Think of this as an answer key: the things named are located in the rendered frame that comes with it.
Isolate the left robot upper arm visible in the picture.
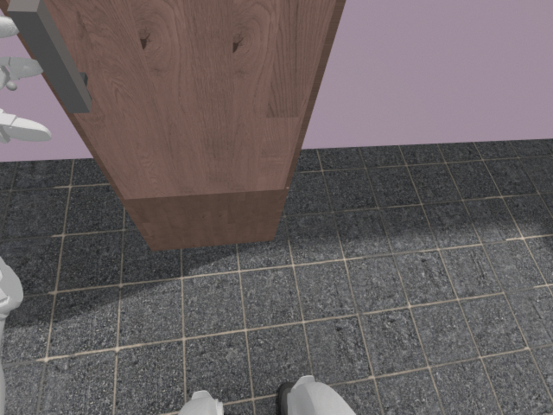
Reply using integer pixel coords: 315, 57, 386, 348
0, 256, 23, 415

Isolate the cupboard door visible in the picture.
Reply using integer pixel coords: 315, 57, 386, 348
6, 0, 336, 200

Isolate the robot right foot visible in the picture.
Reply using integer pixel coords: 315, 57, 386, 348
277, 382, 294, 415

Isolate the right robot thigh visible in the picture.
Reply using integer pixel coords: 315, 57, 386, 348
287, 382, 356, 415

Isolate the left robot hand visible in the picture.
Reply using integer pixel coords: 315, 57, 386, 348
0, 15, 52, 144

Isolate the handle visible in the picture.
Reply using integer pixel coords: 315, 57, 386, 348
7, 0, 92, 113

